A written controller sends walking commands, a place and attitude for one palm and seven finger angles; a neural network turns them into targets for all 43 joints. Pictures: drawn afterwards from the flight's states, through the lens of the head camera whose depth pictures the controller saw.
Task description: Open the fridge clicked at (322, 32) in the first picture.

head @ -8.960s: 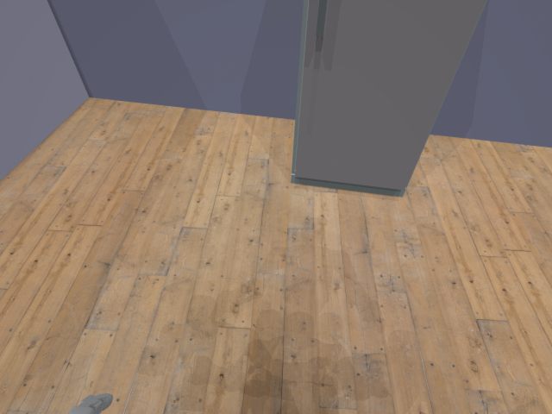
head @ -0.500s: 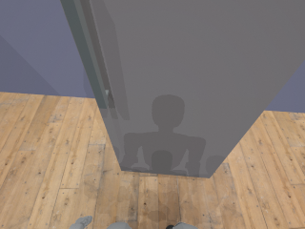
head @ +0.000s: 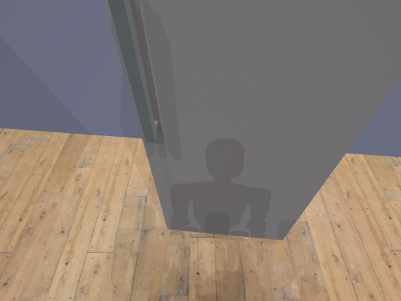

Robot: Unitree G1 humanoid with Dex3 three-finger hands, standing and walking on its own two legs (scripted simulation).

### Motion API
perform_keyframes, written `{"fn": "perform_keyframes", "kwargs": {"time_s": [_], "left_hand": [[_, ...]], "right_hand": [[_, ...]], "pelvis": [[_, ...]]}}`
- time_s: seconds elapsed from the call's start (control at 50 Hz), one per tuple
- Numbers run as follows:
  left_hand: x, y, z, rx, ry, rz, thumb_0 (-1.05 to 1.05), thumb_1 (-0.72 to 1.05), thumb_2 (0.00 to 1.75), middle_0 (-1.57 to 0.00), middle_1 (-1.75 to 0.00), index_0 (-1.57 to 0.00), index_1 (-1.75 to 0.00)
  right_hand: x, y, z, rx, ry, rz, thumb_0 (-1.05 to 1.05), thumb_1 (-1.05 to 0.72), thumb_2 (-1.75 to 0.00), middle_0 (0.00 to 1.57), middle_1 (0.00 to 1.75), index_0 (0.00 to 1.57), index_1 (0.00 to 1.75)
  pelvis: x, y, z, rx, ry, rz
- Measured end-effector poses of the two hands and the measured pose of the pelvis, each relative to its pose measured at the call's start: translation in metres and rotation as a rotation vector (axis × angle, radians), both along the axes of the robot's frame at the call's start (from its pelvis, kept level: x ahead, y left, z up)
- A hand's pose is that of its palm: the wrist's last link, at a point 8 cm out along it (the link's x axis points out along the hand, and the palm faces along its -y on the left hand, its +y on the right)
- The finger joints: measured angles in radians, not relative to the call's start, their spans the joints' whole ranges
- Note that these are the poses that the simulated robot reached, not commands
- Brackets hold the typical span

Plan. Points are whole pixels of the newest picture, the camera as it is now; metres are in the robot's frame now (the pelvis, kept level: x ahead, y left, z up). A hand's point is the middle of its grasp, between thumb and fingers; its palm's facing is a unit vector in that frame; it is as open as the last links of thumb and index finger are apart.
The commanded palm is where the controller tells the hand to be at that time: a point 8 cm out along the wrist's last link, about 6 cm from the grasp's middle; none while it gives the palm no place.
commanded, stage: come to a stop and stand still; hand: left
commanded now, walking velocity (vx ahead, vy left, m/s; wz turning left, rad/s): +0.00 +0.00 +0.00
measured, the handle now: (139, 67) +0.48 +0.16 +0.22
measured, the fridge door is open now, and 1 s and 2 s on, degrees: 0 0 0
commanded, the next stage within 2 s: look again from close up in 0.56 s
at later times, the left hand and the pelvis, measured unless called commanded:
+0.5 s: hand out of the picture +0.05 +0.17 -0.17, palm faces +0.00 -0.98 -0.22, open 7.3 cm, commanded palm none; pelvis +0.02 +0.00 +0.00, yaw -1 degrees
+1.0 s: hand out of the picture +0.02 +0.19 -0.17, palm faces +0.00 -0.98 -0.20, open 7.4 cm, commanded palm none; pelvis +0.02 +0.01 +0.01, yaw -1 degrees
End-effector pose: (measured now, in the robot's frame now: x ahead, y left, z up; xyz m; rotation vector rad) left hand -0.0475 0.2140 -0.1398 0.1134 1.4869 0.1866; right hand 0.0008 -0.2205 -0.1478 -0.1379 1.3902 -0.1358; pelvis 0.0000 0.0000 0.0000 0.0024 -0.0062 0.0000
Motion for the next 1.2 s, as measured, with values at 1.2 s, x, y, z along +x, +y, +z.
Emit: {"fn": "perform_keyframes", "kwargs": {"time_s": [1.2], "left_hand": [[0.065,0.029,0.001,0.02,-0.117,-0.079,0.01,0.91,0.9,-0.2,-0.3,-0.2,-0.3]], "right_hand": [[0.021,0.007,0.011,-0.032,-0.038,0.007,0.0,-0.9,-0.9,0.2,0.3,0.2,0.3]], "pelvis": [[0.01,0.013,0.006,0.002,-0.011,-0.019]]}}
